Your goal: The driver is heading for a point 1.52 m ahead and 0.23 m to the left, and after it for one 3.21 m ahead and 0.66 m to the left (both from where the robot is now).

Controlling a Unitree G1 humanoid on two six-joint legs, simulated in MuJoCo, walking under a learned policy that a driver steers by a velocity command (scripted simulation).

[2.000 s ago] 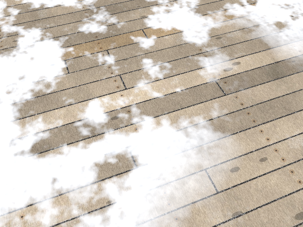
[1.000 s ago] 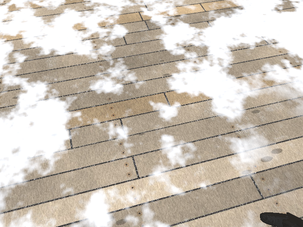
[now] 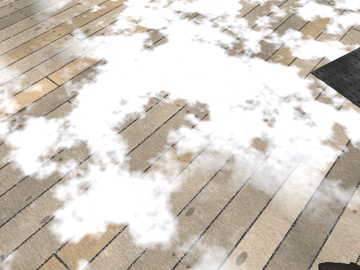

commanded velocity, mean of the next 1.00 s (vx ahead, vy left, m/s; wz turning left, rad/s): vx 0.50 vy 0.00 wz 0.15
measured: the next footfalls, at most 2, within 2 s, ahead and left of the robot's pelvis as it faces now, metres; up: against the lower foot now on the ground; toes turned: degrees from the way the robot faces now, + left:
right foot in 0.44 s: +0.38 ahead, -0.16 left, +0.00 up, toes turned -4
left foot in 0.98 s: +0.66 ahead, +0.09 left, +0.00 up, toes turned +16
